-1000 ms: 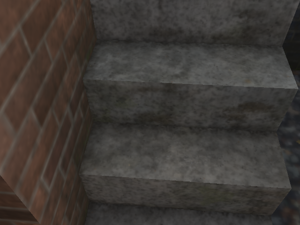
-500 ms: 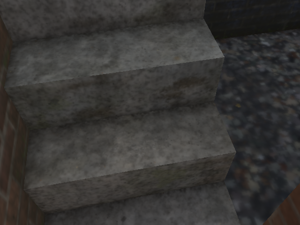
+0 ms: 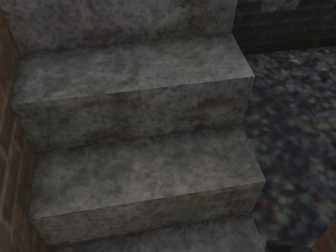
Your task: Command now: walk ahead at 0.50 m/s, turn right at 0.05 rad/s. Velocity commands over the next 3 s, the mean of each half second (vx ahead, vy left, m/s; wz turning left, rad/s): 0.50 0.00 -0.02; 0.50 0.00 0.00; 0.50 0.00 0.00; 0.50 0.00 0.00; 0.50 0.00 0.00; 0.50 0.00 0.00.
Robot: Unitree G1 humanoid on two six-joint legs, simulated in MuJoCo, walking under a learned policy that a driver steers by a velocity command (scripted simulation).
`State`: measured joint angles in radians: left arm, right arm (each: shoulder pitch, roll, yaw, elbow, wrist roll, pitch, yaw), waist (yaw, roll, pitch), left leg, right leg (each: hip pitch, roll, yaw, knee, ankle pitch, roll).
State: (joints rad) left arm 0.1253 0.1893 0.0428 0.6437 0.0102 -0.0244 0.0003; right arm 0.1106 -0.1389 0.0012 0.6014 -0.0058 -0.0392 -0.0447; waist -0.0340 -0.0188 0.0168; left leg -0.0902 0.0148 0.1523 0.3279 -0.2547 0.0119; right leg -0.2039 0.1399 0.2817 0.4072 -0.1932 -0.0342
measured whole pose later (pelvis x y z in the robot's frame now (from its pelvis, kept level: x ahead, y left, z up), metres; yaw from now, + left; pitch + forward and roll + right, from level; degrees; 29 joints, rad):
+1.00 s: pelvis -0.01 +0.00 +0.00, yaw +0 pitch +1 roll +0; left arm 0.09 0.17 0.04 0.66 0.02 -0.04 -0.01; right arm 0.13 -0.14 -0.02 0.64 0.00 -0.04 -0.04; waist -0.04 -0.02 0.01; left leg -0.09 0.02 0.15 0.31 -0.23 0.01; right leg -0.19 0.13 0.26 0.35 -0.15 -0.03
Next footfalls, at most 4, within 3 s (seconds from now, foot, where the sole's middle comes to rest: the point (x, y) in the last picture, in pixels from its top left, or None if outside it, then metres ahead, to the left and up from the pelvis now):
none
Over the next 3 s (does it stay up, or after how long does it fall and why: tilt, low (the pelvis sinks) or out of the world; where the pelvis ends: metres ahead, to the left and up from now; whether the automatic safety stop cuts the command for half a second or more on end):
stays up -0.01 0.00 0.00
